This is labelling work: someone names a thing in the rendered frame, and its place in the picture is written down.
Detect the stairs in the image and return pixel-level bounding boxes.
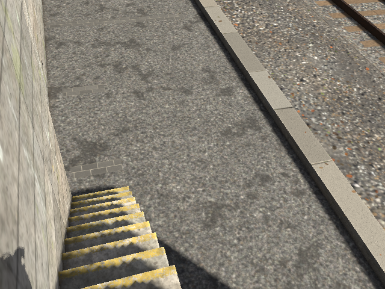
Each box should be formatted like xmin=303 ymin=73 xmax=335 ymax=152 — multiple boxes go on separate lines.
xmin=58 ymin=186 xmax=182 ymax=289

